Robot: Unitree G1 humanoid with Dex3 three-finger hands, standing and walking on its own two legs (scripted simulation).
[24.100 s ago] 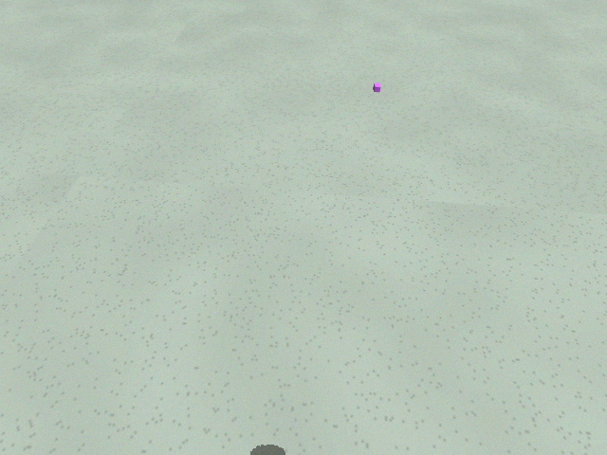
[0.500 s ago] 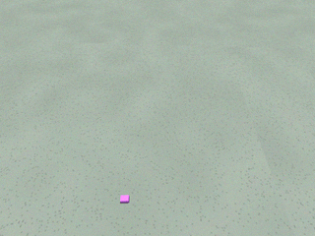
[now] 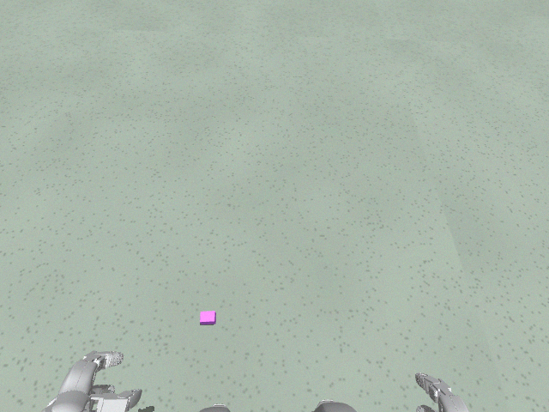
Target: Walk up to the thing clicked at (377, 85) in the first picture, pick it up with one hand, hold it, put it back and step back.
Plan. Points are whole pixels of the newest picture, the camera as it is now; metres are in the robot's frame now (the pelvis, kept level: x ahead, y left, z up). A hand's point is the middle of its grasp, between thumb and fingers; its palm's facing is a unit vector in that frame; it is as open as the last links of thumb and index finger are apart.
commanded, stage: rise first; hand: left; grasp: from above
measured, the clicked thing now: (208, 317) +0.45 +0.21 -0.74
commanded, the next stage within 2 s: none
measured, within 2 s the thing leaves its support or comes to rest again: neither
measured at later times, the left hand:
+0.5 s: hand out of the picture +0.13 +0.26 -0.21, palm faces -0.18 -0.87 -0.47, open 13.4 cm
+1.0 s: hand (147, 372) +0.23 +0.28 -0.38, palm faces -0.44 -0.48 -0.76, open 13.1 cm
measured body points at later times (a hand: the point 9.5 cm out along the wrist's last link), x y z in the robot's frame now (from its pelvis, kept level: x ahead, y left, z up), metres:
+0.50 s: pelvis +0.00 +0.01 -0.07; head +0.10 +0.02 +0.37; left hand +0.14 +0.30 -0.18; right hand +0.19 -0.24 -0.15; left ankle +0.00 +0.13 -0.72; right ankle +0.01 -0.14 -0.72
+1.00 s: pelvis -0.05 +0.00 -0.24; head +0.14 +0.01 +0.17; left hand +0.25 +0.30 -0.34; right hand +0.14 -0.27 -0.36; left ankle +0.00 +0.13 -0.72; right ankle +0.01 -0.14 -0.72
